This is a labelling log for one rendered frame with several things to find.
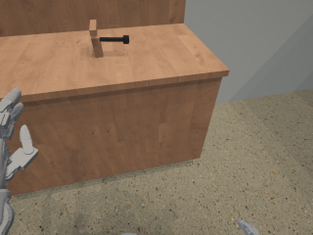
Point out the tap lever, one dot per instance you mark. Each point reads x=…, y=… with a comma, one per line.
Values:
x=124, y=39

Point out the counter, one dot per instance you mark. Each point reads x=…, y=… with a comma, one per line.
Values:
x=101, y=108

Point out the robot left hand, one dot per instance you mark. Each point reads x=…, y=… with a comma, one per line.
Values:
x=10, y=111

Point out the robot right hand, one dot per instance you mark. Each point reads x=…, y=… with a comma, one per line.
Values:
x=247, y=228

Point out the robot left forearm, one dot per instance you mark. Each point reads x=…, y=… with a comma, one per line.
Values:
x=7, y=213

